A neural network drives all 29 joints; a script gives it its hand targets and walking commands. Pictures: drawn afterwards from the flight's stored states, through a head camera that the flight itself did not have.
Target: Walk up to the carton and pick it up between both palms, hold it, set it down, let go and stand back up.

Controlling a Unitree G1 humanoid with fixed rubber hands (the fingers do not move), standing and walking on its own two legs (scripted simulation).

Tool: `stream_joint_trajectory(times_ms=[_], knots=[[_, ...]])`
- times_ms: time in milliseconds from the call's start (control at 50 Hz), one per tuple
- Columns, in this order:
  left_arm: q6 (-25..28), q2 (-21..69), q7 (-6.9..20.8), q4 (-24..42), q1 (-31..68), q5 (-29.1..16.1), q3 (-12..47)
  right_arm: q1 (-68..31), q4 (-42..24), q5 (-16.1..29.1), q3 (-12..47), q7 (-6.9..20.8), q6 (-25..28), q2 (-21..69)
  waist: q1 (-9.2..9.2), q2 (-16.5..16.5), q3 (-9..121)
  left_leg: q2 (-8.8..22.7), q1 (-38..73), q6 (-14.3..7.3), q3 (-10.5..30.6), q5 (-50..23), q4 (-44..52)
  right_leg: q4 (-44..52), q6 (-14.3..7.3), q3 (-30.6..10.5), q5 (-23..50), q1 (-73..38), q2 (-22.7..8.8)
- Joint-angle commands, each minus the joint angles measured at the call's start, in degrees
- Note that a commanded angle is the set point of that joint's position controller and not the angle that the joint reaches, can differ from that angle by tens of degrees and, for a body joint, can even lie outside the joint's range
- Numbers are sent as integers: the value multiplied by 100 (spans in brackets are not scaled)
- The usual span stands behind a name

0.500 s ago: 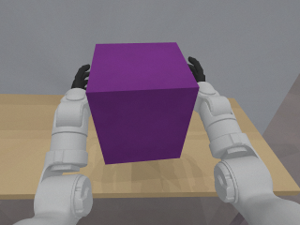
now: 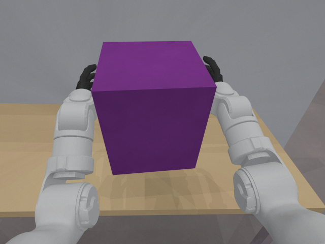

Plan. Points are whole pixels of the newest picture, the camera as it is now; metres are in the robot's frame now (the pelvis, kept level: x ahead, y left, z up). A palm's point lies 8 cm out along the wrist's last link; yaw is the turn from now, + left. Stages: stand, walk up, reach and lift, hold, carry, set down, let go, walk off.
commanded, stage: reach and lift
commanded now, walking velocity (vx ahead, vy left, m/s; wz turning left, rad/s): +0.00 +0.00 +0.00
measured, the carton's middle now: (151, 108) +0.38 +0.01 +0.21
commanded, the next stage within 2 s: hold in 0.16 s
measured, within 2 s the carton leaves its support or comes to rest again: neither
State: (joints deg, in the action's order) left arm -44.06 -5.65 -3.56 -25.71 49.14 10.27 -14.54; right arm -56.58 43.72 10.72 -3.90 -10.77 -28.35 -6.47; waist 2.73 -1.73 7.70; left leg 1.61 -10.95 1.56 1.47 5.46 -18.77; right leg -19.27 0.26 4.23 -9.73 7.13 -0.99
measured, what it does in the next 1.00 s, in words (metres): stands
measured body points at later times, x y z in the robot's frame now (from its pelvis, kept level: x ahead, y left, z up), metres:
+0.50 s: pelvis +0.00 +0.00 +0.00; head -0.09 +0.02 +0.44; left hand +0.38 +0.17 +0.26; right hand +0.39 -0.13 +0.29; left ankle +0.05 +0.13 -0.75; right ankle +0.01 -0.12 -0.75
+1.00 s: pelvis +0.00 +0.00 +0.00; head -0.09 +0.02 +0.44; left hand +0.38 +0.17 +0.26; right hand +0.39 -0.14 +0.29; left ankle +0.05 +0.13 -0.75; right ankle +0.01 -0.12 -0.75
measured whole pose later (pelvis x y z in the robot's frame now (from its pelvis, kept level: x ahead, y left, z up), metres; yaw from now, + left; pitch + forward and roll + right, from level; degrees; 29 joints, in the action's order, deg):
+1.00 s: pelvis +0.00 +0.00 +0.00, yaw +0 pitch -3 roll -1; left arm -49.4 -5.7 -3.5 -24.4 50.7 10.3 -14.6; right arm -60.0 44.9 13.0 -2.7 -10.9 -33.4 -8.3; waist 2.7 -1.7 9.6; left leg 2.0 -11.4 1.6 1.5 5.8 -19.8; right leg -19.3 0.2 4.2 -9.5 7.1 -0.6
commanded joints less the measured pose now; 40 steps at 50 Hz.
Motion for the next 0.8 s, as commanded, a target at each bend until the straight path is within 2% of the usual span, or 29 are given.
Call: stream_joint_trajectory(times_ms=[0, 40, 60, 80, 120, 160, 180, 200, 240, 260, 280, 320, 340, 400, 440, 480, 520, 540, 560, 580, 620, 640, 660, 680, 700, 720, 740, 760, 780], knots=[[566, 3571, 989, 1876, 5517, -1155, 2057, -5215, -1930, 1558, 1872, 589, 156, 3893, 174, 411, 3134, -425, 1195, -2, -76, -950, -134, 329, 284, -302, 1170, -969, 494], [515, 3634, 952, 2258, 5489, -1331, 2206, -5131, -2283, 1712, 2044, 568, 92, 3938, 201, 337, 3448, -430, 1314, 12, -40, -1307, -239, 244, 284, -302, 1597, -1131, 545], [474, 3595, 945, 2142, 5452, -1323, 2209, -5010, -2193, 1707, 1943, 541, 36, 3809, 285, 406, 3271, -410, 1330, 40, -3, -1151, -218, 308, 276, -327, 1423, -963, 518], [433, 3567, 958, 1980, 5538, -1278, 2187, -5165, -2066, 1693, 1899, 550, -2, 3808, 210, 426, 3134, -393, 1238, 0, -29, -989, -175, 341, 275, -328, 1242, -848, 500], [353, 3572, 986, 1919, 5499, -1120, 2047, -4950, -1798, 1631, 1750, 581, -69, 3778, 225, 390, 2838, -386, 1098, 11, -46, -677, -85, 359, 249, -306, 904, -740, 513], [254, 3491, 1022, 1619, 5162, -946, 1886, -4934, -1622, 1623, 1748, 594, -137, 3721, 124, 332, 2540, -363, 939, -52, -56, -394, 9, 424, 230, -349, 635, -758, 490], [213, 3517, 1061, 1519, 5172, -952, 1860, -4953, -1557, 1558, 1644, 604, -171, 3675, 230, 340, 2317, -380, 827, -63, -54, -141, 60, 486, 218, -352, 428, -683, 451], [199, 3514, 1066, 1553, 5301, -924, 1793, -4996, -1467, 1587, 1641, 632, -207, 3677, 179, 400, 2325, -385, 759, -58, -96, -142, 85, 465, 216, -360, 412, -703, 468], [135, 3387, 1125, 1158, 5418, -704, 1557, -5077, -1042, 1455, 1429, 668, -258, 3604, 130, 344, 1821, -340, 576, -106, -78, 337, 215, 528, 187, -352, -63, -528, 425], [125, 3359, 1137, 1159, 5282, -779, 1523, -5157, -1200, 1470, 1469, 692, -240, 3646, 99, 203, 2002, -352, 535, -143, -117, 257, 215, 526, 183, -359, 34, -661, 447], [142, 3440, 1140, 1391, 5409, -901, 1688, -5093, -1295, 1510, 1503, 694, -244, 3672, 181, 286, 2238, -336, 616, -96, -104, 147, 190, 469, 166, -371, 209, -722, 457], [168, 3443, 1113, 1436, 5559, -888, 1689, -5171, -1214, 1594, 1518, 680, -254, 3670, 107, 389, 2304, -356, 620, -80, -80, 71, 150, 464, 169, -395, 252, -711, 459], [209, 3526, 1096, 1704, 5849, -1053, 1761, -5160, -1242, 1631, 1491, 703, -276, 3701, 165, 434, 2479, -340, 715, -32, -32, -26, 147, 425, 166, -398, 318, -713, 459], [259, 3595, 1032, 1730, 6014, -1207, 1941, -5395, -1453, 1621, 1496, 705, -241, 3711, 205, 532, 2723, -349, 703, 13, -29, -138, 49, 407, 148, -404, 426, -710, 477], [220, 3499, 1029, 1667, 5808, -1040, 1775, -5276, -1267, 1610, 1483, 713, -266, 3736, 141, 439, 2570, -359, 720, -27, -48, -211, 57, 426, 165, -386, 515, -725, 480], [248, 3531, 1024, 1843, 5822, -1201, 1844, -5263, -1506, 1729, 1608, 698, -258, 3774, 119, 407, 2895, -354, 869, -30, -50, -487, -17, 384, 187, -400, 772, -830, 491], [178, 3512, 1012, 1629, 5661, -1044, 1793, -5221, -1358, 1730, 1601, 692, -303, 3658, 103, 513, 2574, -352, 773, -17, -31, -289, 11, 419, 167, -425, 550, -744, 479], [214, 3542, 1012, 1825, 5865, -1157, 1821, -5354, -1510, 1748, 1599, 707, -264, 3745, 71, 396, 2718, -357, 767, -34, -55, -325, 15, 395, 173, -392, 544, -723, 499], [172, 3492, 1020, 1560, 5871, -1077, 1741, -5277, -1279, 1708, 1501, 719, -308, 3690, 103, 463, 2360, -365, 673, -33, -64, -78, 82, 437, 178, -388, 287, -593, 464], [227, 3619, 991, 1803, 5860, -1185, 1902, -5335, -1523, 1735, 1534, 736, -248, 3728, 135, 529, 2676, -354, 751, 24, -26, -236, 33, 413, 152, -385, 437, -635, 475], [175, 3512, 978, 1705, 5848, -1097, 1833, -5239, -1336, 1741, 1488, 724, -300, 3646, 98, 555, 2660, -346, 770, 16, -32, -208, 31, 414, 170, -395, 407, -630, 478], [123, 3468, 1005, 1461, 5588, -1028, 1668, -5138, -1158, 1739, 1460, 727, -336, 3573, 67, 526, 2297, -332, 626, -25, -32, -96, 86, 436, 152, -448, 327, -619, 458], [109, 3500, 1025, 1414, 5628, -1026, 1713, -5278, -1310, 1733, 1491, 732, -319, 3529, 99, 450, 2352, -329, 658, -27, -33, -52, 112, 475, 146, -425, 271, -636, 468], [158, 3512, 1021, 1611, 5737, -1071, 1723, -5258, -1332, 1749, 1556, 757, -304, 3670, 34, 404, 2500, -342, 626, -40, -45, -69, 86, 425, 152, -404, 286, -654, 482], [153, 3547, 1027, 1561, 5722, -1113, 1721, -5395, -1504, 1727, 1519, 734, -279, 3664, 92, 369, 2549, -342, 702, -59, -35, -94, 90, 442, 178, -413, 363, -692, 457], [160, 3468, 1027, 1674, 5692, -1089, 1709, -5301, -1494, 1772, 1590, 717, -302, 3705, 37, 369, 2616, -372, 745, -55, -60, -293, 21, 412, 193, -396, 511, -754, 469], [158, 3549, 1022, 1745, 5753, -1135, 1819, -5353, -1597, 1770, 1574, 704, -293, 3668, 91, 427, 2770, -348, 804, -22, -8, -402, 14, 392, 172, -395, 614, -754, 493], [142, 3460, 1038, 1685, 5773, -1107, 1743, -5197, -1356, 1758, 1490, 707, -352, 3636, 146, 516, 2358, -379, 658, -14, -29, -212, 37, 428, 182, -431, 472, -673, 450], [141, 3482, 1032, 1648, 5808, -1114, 1784, -5345, -1427, 1713, 1504, 715, -331, 3601, 129, 414, 2592, -357, 728, -29, -25, -145, 44, 438, 182, -413, 387, -684, 461]])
